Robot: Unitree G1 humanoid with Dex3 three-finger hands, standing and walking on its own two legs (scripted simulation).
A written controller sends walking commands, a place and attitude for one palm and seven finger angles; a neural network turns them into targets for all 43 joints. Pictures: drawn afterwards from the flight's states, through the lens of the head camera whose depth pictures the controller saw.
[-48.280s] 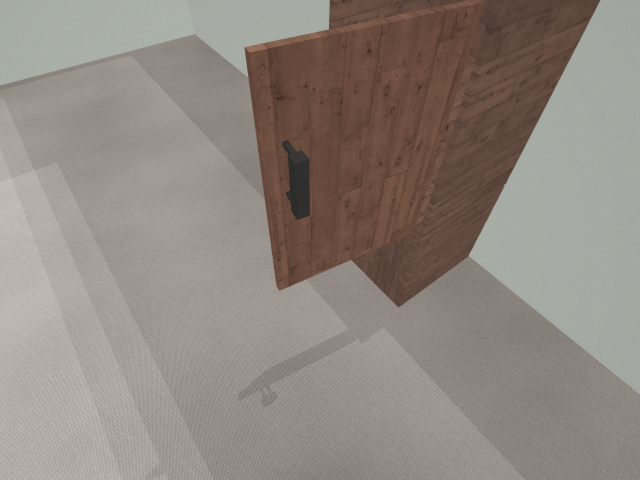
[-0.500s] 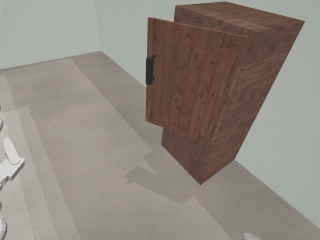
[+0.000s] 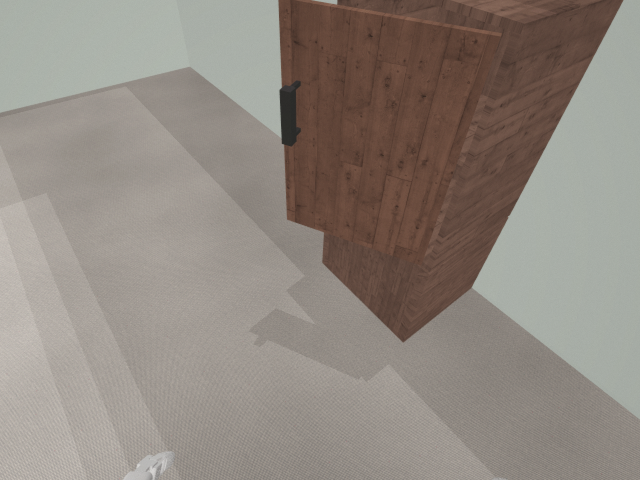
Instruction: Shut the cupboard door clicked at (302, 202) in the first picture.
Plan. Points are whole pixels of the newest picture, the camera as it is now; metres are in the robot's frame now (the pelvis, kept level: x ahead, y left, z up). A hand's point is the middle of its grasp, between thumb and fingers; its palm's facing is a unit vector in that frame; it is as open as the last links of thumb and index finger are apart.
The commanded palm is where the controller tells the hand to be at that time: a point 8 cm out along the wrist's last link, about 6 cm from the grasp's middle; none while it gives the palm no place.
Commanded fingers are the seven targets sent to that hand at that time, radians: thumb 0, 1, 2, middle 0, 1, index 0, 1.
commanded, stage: let the arm hang, fingers relaxed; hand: left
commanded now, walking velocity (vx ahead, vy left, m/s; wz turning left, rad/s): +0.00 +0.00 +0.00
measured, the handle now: (292, 112) +0.85 +0.08 +0.04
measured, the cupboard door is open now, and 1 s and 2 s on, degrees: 27 27 27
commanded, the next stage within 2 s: look to check the result in 0.86 s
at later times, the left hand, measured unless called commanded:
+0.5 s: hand out of the picture -0.05 +0.17 -0.16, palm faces +0.01 -0.98 -0.20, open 7.3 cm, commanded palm none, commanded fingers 0.00 0.90 0.90 -0.20 -0.30 -0.20 -0.30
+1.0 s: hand out of the picture -0.02 +0.16 -0.16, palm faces +0.00 -0.99 -0.16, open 7.4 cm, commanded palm none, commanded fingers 0.00 0.90 0.90 -0.20 -0.30 -0.20 -0.30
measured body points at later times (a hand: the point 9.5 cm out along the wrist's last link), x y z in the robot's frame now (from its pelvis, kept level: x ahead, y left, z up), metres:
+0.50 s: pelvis +0.01 +0.00 +0.02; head +0.01 +0.00 +0.47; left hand -0.05 +0.23 -0.14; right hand -0.01 -0.20 -0.15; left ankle +0.07 +0.07 -0.73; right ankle -0.04 -0.08 -0.73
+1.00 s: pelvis +0.02 +0.00 +0.02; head +0.02 +0.01 +0.47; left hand -0.02 +0.21 -0.15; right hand -0.02 -0.21 -0.14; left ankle +0.07 +0.07 -0.73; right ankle -0.04 -0.08 -0.73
